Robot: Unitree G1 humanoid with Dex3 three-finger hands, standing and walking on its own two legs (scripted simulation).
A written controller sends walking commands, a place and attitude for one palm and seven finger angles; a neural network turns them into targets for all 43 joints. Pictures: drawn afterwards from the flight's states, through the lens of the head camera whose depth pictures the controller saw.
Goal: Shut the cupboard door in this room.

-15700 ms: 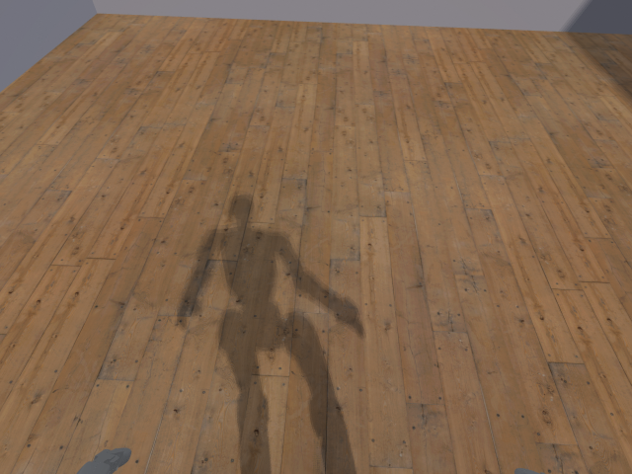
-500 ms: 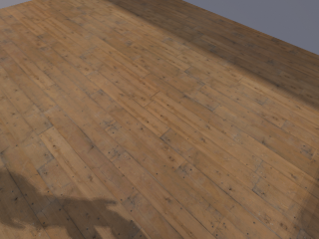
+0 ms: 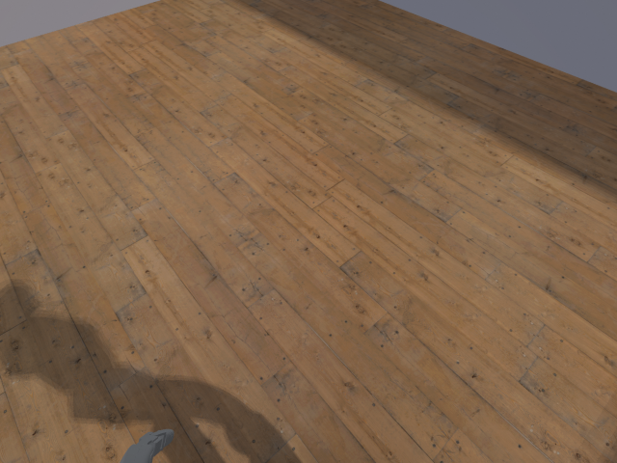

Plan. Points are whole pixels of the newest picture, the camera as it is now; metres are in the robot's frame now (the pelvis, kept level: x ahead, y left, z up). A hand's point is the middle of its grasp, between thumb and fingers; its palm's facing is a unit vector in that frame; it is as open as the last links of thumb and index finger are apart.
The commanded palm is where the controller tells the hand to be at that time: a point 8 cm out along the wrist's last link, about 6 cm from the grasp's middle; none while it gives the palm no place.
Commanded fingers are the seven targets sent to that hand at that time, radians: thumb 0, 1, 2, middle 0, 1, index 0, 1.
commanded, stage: turn or walk to find it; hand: left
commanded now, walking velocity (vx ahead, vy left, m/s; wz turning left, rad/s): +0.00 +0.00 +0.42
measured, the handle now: out of the picture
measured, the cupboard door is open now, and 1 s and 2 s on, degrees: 78 78 78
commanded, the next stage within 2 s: stand and wait in 2.00 s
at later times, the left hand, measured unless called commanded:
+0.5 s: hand out of the picture -0.06 +0.22 -0.18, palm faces +0.30 -0.93 -0.23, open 7.4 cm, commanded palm none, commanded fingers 0.00 0.90 0.90 -0.20 -0.30 -0.20 -0.30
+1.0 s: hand out of the picture -0.04 +0.22 -0.15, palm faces +0.42 -0.87 -0.27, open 7.4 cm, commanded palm none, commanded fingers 0.00 0.90 0.90 -0.20 -0.30 -0.20 -0.30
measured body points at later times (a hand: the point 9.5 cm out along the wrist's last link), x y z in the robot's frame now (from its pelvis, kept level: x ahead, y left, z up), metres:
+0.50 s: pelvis -0.05 +0.01 -0.01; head -0.02 +0.04 +0.44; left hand -0.08 +0.27 -0.17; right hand +0.10 -0.22 -0.15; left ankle -0.09 +0.12 -0.74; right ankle +0.00 -0.12 -0.74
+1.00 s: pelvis -0.07 -0.01 +0.00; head -0.03 -0.02 +0.44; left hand -0.06 +0.27 -0.13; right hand +0.07 -0.21 -0.16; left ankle -0.09 +0.12 -0.74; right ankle -0.02 -0.11 -0.74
